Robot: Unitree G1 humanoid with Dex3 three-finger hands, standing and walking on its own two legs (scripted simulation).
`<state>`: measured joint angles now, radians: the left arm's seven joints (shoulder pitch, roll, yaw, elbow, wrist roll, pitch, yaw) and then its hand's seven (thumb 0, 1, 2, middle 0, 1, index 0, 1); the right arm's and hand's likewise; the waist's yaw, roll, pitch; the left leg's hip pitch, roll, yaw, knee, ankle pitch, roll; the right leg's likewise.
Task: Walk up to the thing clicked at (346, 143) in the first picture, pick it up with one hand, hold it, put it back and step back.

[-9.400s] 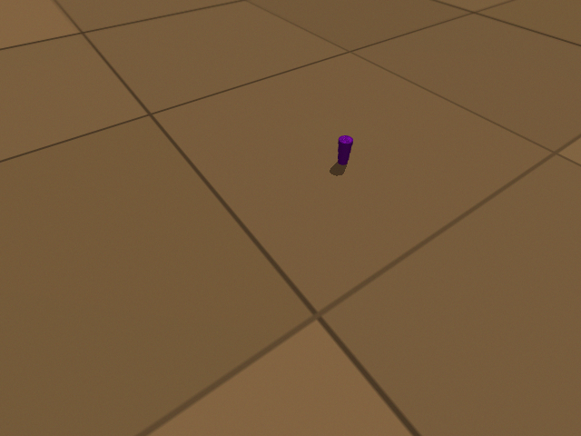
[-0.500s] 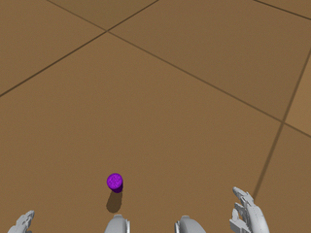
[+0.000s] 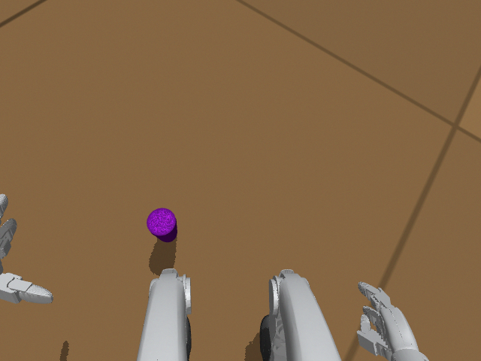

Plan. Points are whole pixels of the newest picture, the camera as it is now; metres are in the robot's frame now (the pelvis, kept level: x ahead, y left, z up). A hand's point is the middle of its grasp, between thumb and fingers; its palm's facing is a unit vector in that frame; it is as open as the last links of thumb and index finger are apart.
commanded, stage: go down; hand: left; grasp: from the side
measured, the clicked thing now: (165, 228) +0.44 +0.19 -0.47
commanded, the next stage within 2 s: approach in 1.46 s
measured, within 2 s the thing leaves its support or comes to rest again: neither
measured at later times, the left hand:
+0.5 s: hand (32, 232) +0.35 +0.36 -0.12, palm faces +0.14 -0.98 -0.15, open 17.1 cm
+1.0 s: hand (37, 224) +0.37 +0.38 -0.15, palm faces +0.12 -0.99 -0.12, open 17.2 cm
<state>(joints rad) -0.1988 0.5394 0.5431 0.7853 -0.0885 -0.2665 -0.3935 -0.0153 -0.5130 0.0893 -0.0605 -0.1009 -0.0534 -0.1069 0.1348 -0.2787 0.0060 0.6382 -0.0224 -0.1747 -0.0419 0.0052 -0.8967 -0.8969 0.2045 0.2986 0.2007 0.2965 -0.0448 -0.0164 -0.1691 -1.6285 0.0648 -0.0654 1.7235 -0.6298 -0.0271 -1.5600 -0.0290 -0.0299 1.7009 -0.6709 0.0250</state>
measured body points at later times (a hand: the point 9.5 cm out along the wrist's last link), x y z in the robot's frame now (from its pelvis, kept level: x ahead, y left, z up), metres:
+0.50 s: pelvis -0.03 +0.00 -0.09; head +0.17 +0.04 +0.31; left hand +0.34 +0.42 -0.11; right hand +0.13 -0.28 -0.20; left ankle +0.07 +0.13 -0.51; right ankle +0.05 -0.14 -0.51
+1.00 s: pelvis -0.04 +0.00 -0.15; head +0.17 +0.05 +0.25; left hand +0.36 +0.43 -0.14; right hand +0.10 -0.28 -0.26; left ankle +0.06 +0.13 -0.51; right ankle +0.05 -0.14 -0.51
